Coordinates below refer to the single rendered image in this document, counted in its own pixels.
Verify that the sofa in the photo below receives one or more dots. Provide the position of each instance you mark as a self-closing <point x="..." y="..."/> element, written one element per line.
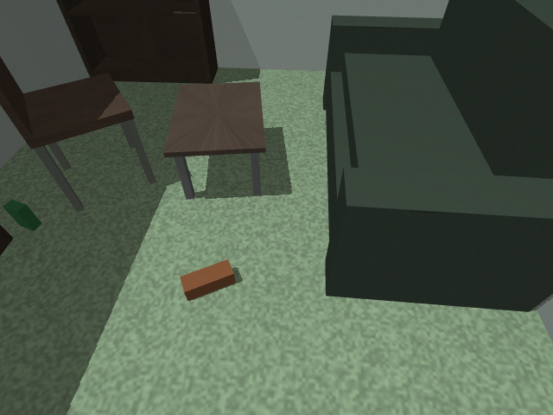
<point x="440" y="156"/>

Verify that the chair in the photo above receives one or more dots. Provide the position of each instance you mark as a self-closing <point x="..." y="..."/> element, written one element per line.
<point x="49" y="115"/>

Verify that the bookshelf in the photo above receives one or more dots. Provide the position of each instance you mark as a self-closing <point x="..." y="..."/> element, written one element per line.
<point x="144" y="40"/>

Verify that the coffee table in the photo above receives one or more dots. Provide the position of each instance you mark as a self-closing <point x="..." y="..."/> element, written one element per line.
<point x="216" y="119"/>

